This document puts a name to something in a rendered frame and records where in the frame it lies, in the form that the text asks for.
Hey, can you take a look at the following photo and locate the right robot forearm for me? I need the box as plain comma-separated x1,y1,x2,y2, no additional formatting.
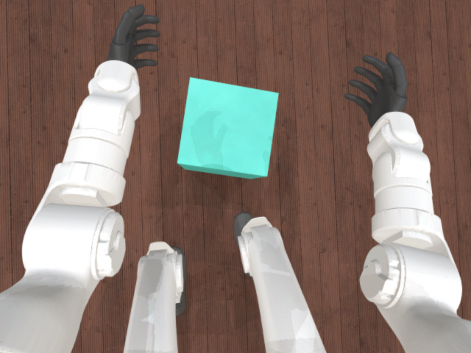
367,112,462,309

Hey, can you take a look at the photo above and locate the robot right foot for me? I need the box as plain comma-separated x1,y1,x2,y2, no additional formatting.
233,212,253,277

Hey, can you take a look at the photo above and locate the left robot upper arm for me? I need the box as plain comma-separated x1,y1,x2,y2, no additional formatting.
0,203,126,353

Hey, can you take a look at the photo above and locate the right robot upper arm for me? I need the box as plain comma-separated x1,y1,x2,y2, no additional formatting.
360,242,471,353

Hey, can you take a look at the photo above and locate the carton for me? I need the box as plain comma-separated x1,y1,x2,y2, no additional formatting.
177,77,279,179

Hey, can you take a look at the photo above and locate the robot left foot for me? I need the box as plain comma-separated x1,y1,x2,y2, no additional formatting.
170,246,187,316

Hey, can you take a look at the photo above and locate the left robot forearm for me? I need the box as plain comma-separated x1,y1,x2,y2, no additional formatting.
22,60,141,269

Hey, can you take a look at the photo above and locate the robot right hand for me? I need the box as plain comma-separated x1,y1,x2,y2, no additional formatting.
344,52,408,128

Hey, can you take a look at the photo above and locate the robot left hand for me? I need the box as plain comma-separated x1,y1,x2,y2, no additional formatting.
107,4,160,70

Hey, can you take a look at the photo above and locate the robot foot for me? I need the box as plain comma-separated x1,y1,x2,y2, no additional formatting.
170,246,187,316
233,212,253,277

